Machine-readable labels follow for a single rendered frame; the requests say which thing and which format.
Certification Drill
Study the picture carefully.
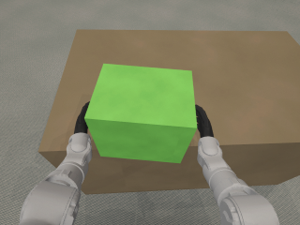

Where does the left robot forearm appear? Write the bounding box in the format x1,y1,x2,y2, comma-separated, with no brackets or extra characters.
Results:
20,132,93,222

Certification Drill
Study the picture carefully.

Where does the right robot forearm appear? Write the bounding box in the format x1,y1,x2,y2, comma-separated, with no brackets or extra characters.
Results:
197,136,280,225

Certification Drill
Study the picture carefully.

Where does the left robot hand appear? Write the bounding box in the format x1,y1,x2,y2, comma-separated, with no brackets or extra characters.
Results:
74,101,90,134

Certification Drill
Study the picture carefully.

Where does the robot left upper arm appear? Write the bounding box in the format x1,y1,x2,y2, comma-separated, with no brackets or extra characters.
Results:
19,180,82,225

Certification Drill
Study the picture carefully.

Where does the carton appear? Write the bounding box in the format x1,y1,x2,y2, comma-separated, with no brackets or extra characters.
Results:
84,64,198,163

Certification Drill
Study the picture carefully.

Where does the robot right upper arm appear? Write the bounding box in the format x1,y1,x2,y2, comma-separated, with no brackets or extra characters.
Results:
219,194,279,225

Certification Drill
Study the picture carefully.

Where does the pedestal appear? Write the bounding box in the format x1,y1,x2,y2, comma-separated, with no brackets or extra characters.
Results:
38,29,300,195

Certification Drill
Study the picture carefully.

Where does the right robot hand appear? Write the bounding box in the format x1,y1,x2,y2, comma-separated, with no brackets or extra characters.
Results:
195,104,214,138

